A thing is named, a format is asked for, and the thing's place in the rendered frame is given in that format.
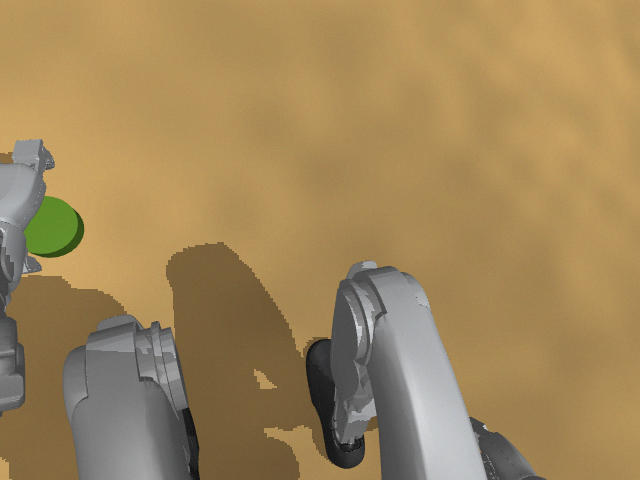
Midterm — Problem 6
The left robot foot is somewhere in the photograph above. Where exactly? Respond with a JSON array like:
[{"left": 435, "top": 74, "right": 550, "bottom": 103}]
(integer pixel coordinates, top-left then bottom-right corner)
[{"left": 182, "top": 407, "right": 200, "bottom": 480}]

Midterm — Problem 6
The left robot arm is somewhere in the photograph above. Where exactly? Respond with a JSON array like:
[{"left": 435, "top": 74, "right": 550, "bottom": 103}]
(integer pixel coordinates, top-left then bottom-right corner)
[{"left": 0, "top": 221, "right": 26, "bottom": 417}]

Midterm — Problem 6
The right robot foot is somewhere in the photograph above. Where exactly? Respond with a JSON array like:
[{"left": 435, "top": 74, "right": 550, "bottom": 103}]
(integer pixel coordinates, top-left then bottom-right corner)
[{"left": 306, "top": 339, "right": 365, "bottom": 469}]

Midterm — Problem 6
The left robot hand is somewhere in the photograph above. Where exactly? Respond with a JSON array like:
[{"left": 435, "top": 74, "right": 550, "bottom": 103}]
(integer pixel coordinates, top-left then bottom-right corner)
[{"left": 0, "top": 139, "right": 55, "bottom": 274}]

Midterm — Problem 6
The tin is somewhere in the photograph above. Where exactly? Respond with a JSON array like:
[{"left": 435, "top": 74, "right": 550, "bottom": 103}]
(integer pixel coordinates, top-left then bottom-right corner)
[{"left": 23, "top": 196, "right": 84, "bottom": 258}]

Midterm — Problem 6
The right robot hand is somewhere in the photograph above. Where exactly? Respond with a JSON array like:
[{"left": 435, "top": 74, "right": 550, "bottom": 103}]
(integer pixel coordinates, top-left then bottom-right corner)
[{"left": 469, "top": 417, "right": 537, "bottom": 480}]

